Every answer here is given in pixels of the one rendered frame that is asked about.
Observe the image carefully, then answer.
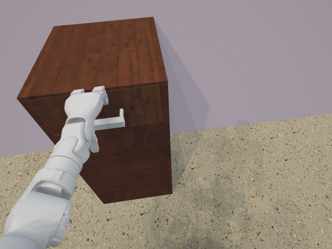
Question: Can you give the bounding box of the robot left upper arm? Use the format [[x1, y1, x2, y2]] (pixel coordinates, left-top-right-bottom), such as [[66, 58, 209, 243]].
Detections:
[[0, 191, 73, 249]]

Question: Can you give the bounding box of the cabinet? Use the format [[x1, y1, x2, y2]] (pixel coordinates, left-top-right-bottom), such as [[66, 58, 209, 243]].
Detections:
[[17, 17, 172, 204]]

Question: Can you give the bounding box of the robot left forearm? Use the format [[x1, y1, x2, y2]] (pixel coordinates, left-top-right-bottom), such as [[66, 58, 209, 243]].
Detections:
[[4, 114, 94, 235]]

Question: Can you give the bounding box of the drawer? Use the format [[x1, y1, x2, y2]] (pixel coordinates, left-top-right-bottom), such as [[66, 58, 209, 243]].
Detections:
[[29, 85, 162, 135]]

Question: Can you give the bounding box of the left robot hand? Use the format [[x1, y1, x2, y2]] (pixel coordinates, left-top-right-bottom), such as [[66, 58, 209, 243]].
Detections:
[[64, 86, 108, 153]]

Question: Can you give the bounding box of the handle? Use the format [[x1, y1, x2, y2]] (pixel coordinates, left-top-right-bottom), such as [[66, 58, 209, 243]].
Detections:
[[94, 108, 125, 131]]

